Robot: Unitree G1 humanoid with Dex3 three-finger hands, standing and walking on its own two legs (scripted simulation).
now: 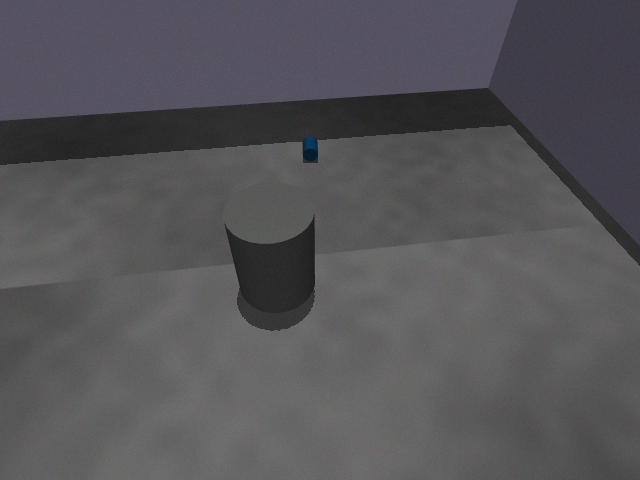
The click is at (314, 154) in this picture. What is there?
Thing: lying can
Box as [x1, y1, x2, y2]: [303, 136, 317, 160]
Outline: 308,136 303,140 303,157 307,160 313,160 317,156 316,139 314,137
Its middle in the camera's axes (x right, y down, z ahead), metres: -0.05 -0.53 +2.14
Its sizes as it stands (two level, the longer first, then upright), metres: 0.121 0.083 0.083
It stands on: the floor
